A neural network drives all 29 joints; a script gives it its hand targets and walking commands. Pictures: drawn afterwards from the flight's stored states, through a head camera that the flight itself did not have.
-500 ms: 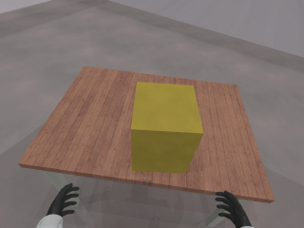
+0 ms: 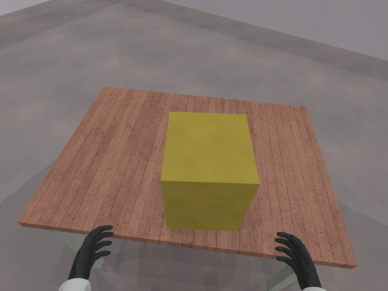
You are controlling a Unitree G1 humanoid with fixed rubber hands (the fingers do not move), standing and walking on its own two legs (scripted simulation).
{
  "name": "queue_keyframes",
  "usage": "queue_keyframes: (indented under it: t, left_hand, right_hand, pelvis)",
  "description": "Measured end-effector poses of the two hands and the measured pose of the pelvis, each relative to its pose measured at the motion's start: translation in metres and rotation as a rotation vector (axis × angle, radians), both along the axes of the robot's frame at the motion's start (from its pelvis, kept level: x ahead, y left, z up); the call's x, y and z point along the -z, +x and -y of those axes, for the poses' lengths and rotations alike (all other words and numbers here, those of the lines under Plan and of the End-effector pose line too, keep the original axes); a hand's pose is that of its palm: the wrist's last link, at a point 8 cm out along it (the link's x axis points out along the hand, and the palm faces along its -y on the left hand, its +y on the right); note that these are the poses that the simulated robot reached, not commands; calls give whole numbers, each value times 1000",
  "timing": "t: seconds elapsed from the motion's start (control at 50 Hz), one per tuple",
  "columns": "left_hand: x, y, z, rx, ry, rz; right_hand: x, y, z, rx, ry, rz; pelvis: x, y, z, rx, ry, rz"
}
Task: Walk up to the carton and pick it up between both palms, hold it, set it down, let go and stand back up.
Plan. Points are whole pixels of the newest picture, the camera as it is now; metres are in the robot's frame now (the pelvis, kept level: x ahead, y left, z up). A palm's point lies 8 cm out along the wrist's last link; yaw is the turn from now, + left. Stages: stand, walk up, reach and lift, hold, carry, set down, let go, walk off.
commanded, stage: reach and lift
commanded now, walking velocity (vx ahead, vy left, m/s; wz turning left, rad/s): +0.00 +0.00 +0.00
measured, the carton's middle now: (205, 173) +0.42 -0.04 -0.05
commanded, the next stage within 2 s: none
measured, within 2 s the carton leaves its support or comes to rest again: neither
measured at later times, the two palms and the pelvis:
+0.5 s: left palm (89, 268) +0.19 +0.20 -0.03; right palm (300, 265) +0.19 -0.22 -0.04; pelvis +0.00 +0.00 +0.00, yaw +0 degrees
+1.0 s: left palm (106, 219) +0.27 +0.18 +0.01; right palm (305, 216) +0.27 -0.24 +0.01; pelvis +0.02 +0.00 +0.00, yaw +0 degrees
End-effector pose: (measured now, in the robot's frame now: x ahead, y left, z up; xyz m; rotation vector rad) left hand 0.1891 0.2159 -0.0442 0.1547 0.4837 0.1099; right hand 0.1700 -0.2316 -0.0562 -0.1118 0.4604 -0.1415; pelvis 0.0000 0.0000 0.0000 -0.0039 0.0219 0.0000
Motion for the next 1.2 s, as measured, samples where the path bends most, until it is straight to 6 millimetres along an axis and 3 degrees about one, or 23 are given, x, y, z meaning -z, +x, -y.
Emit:
queue_keyframes:
  t: [0.32,0.52,0.62,0.8,0.92,1.2]
  left_hand:
    - [-15,-2,15,15,-75,162]
    - [-9,0,16,-41,-109,132]
    - [-9,14,20,-50,-114,110]
    - [-34,55,30,-14,-116,169]
    - [-43,71,37,20,-129,145]
    - [-83,107,42,44,-132,154]
  right_hand:
    - [-17,13,-11,-18,21,135]
    - [-15,19,-12,-13,31,71]
    - [-20,33,-11,-7,41,82]
    - [-40,71,-4,-13,24,146]
    - [-54,88,3,8,16,168]
    - [-98,126,0,-7,17,211]
  pelvis:
    - [0,2,0,0,0,-5]
    - [0,5,0,0,0,-9]
    - [0,11,0,0,1,-17]
    - [-1,21,1,0,2,-31]
    - [-1,23,2,0,2,-37]
    - [-3,11,0,0,1,-33]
